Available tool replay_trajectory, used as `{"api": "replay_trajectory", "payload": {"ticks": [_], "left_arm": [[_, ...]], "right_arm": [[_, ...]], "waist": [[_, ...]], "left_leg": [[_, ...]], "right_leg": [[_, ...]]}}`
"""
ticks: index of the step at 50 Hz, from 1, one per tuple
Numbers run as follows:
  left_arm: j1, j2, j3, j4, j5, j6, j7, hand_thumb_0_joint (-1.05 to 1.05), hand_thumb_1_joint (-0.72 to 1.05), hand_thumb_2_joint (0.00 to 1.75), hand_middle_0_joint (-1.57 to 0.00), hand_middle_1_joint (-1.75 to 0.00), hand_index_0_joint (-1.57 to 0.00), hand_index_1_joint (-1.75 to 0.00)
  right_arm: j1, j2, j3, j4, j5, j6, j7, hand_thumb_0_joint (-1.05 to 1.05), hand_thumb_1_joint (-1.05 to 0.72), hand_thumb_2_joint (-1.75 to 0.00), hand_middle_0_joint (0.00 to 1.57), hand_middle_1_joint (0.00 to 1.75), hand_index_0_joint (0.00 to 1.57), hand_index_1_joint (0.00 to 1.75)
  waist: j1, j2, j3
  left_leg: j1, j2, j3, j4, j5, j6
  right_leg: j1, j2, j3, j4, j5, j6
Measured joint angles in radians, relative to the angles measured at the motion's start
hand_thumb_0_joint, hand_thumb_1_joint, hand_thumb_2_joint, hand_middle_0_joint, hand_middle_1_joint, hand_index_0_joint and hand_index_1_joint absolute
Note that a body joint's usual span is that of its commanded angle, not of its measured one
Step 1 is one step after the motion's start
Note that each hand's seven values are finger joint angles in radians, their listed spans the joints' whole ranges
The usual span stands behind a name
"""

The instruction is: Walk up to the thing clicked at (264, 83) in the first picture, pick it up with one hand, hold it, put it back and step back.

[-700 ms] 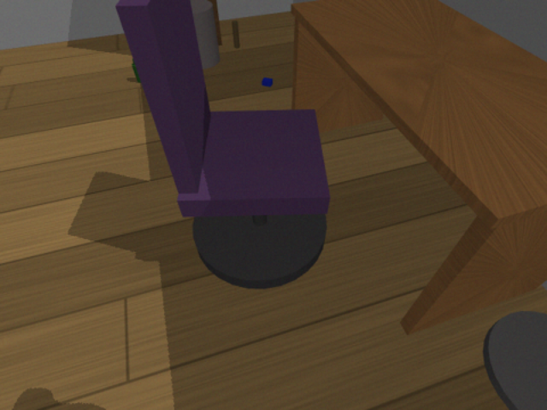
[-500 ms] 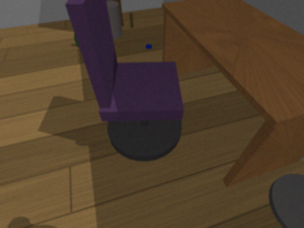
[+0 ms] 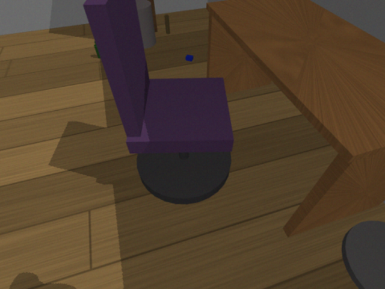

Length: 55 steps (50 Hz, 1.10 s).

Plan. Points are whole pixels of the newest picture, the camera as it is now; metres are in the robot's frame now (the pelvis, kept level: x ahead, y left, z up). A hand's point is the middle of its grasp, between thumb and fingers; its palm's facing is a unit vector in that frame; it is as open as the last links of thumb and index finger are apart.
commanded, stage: stand
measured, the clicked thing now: (189, 58) +2.26 +0.02 -0.76
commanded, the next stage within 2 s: walk up in 0.42 s
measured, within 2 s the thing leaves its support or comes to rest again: neither
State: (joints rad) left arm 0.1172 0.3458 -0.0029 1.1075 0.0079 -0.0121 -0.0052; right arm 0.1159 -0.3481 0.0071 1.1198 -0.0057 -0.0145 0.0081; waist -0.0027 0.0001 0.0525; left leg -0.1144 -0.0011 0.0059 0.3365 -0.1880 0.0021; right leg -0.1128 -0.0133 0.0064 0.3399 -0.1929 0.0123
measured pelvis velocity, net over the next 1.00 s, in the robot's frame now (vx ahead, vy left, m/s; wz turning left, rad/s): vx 0.00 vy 0.09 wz -0.62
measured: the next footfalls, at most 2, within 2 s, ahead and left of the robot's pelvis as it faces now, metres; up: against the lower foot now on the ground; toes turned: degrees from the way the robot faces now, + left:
right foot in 1.10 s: -0.03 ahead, -0.05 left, +0.00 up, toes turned -46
left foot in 1.44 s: +0.20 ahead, +0.05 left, +0.00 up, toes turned -62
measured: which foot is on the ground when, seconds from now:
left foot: down 0.00-1.00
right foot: down 0.00-0.68, up 0.70-1.00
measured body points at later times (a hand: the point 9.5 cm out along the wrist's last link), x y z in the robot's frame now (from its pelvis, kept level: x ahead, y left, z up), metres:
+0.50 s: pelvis +0.00 +0.01 -0.01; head +0.03 +0.00 +0.44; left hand +0.08 +0.31 -0.14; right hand +0.09 -0.31 -0.13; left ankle +0.00 +0.12 -0.75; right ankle +0.00 -0.13 -0.75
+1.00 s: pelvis +0.00 +0.09 -0.01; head +0.03 +0.07 +0.44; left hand +0.28 +0.29 -0.12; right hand -0.13 -0.22 -0.11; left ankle +0.01 +0.16 -0.75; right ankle -0.06 -0.05 -0.72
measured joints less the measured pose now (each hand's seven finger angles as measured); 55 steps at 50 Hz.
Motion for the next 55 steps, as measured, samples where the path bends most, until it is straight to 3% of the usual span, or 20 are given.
{"api": "replay_trajectory", "payload": {"ticks": [21,25,28,30,33,34,35,37,38,42,49,55], "left_arm": [[0.003,0.000,0.001,0.002,0.001,0.000,0.001,0.01,0.90,0.90,-0.20,-0.30,-0.21,-0.30],[0.047,-0.005,0.026,-0.081,0.013,0.017,-0.004,0.00,0.90,0.90,-0.20,-0.30,-0.21,-0.30],[0.089,-0.003,0.044,-0.144,0.027,0.025,0.000,0.01,0.90,0.90,-0.21,-0.30,-0.21,-0.30],[0.111,0.003,0.051,-0.180,0.032,0.031,0.004,0.01,0.90,0.90,-0.21,-0.30,-0.21,-0.30],[0.128,0.018,0.059,-0.234,0.033,0.046,0.007,0.01,0.90,0.90,-0.21,-0.30,-0.21,-0.30],[0.125,0.029,0.061,-0.248,0.032,0.052,0.008,0.01,0.90,0.90,-0.21,-0.30,-0.21,-0.30],[0.115,0.037,0.066,-0.256,0.032,0.060,0.011,0.01,0.90,0.90,-0.21,-0.30,-0.21,-0.30],[0.107,0.042,0.069,-0.268,0.036,0.069,0.016,0.01,0.90,0.90,-0.20,-0.30,-0.21,-0.30],[0.107,0.048,0.071,-0.275,0.036,0.071,0.012,0.01,0.90,0.90,-0.20,-0.30,-0.21,-0.30],[0.113,0.076,0.086,-0.307,0.025,0.070,-0.028,0.01,0.90,0.90,-0.20,-0.30,-0.21,-0.30],[0.123,0.084,0.082,-0.340,0.029,0.079,-0.064,0.01,0.91,0.90,-0.20,-0.30,-0.20,-0.30],[0.094,0.077,0.076,-0.386,0.030,0.058,-0.063,0.01,0.91,0.90,-0.20,-0.30,-0.20,-0.30]], "right_arm": [[-0.003,0.000,-0.001,0.000,0.001,0.003,0.000,0.01,-0.90,-0.89,0.21,0.30,0.20,0.30],[-0.052,-0.027,-0.051,-0.080,0.000,0.029,0.018,0.01,-0.90,-0.89,0.21,0.30,0.20,0.30],[-0.096,-0.044,-0.079,-0.157,0.001,0.043,0.023,0.01,-0.90,-0.89,0.21,0.30,0.20,0.30],[-0.115,-0.045,-0.088,-0.200,0.001,0.045,0.026,0.01,-0.90,-0.89,0.21,0.30,0.20,0.30],[-0.112,-0.045,-0.097,-0.257,-0.004,0.039,0.027,0.01,-0.90,-0.89,0.21,0.30,0.20,0.30],[-0.102,-0.040,-0.101,-0.274,-0.011,0.034,0.025,0.01,-0.90,-0.89,0.21,0.30,0.20,0.30],[-0.088,-0.032,-0.103,-0.287,-0.020,0.032,0.022,0.01,-0.90,-0.89,0.21,0.30,0.20,0.30],[-0.057,-0.022,-0.104,-0.301,-0.026,0.043,0.027,0.01,-0.90,-0.89,0.21,0.30,0.20,0.30],[-0.040,-0.016,-0.103,-0.303,-0.027,0.047,0.028,0.01,-0.90,-0.89,0.21,0.30,0.20,0.30],[0.027,-0.006,-0.105,-0.311,-0.027,0.047,0.025,0.01,-0.90,-0.89,0.21,0.30,0.20,0.30],[0.117,-0.030,-0.109,-0.362,-0.022,0.031,0.036,0.01,-0.90,-0.89,0.21,0.30,0.20,0.30],[0.181,-0.060,-0.115,-0.383,-0.015,0.040,0.042,0.01,-0.90,-0.89,0.21,0.30,0.20,0.30]], "waist": [[-0.001,0.000,0.003],[0.012,0.027,0.040],[0.029,0.029,0.065],[0.032,0.019,0.075],[0.031,0.000,0.079],[0.025,-0.017,0.083],[0.025,-0.032,0.091],[0.018,-0.031,0.090],[0.011,-0.028,0.087],[-0.006,-0.027,0.074],[-0.047,-0.005,0.061],[-0.080,0.031,0.053]], "left_leg": [[0.001,-0.001,-0.004,-0.002,-0.005,0.001],[-0.071,0.023,0.033,0.145,-0.076,0.010],[-0.139,-0.018,-0.046,0.316,-0.271,0.014],[-0.169,-0.039,-0.077,0.370,-0.306,0.011],[-0.149,-0.044,-0.089,0.261,-0.229,0.007],[-0.135,-0.049,-0.071,0.210,-0.112,0.014],[-0.128,-0.053,-0.049,0.204,-0.082,0.024],[-0.109,-0.032,-0.013,0.190,-0.090,0.041],[-0.094,-0.020,0.000,0.171,-0.088,0.045],[-0.046,0.011,0.068,0.108,-0.072,0.052],[-0.021,0.036,0.228,0.125,-0.118,0.058],[-0.058,0.092,0.338,0.270,-0.223,0.036]], "right_leg": [[0.008,-0.001,-0.005,-0.013,-0.001,0.002],[-0.067,0.030,0.060,0.082,-0.024,-0.001],[-0.127,0.051,0.145,0.132,-0.024,0.009],[-0.149,0.058,0.198,0.128,-0.006,0.024],[-0.186,0.070,0.270,0.136,0.011,0.052],[-0.205,0.069,0.289,0.169,0.000,0.050],[-0.229,0.072,0.290,0.232,-0.074,0.037],[-0.291,0.089,0.219,0.399,-0.213,0.021],[-0.313,0.091,0.181,0.470,-0.231,0.015],[-0.350,0.054,0.088,0.605,-0.146,0.002],[-0.298,-0.036,-0.012,0.453,-0.112,-0.002],[-0.199,-0.020,-0.073,0.286,-0.147,-0.043]]}}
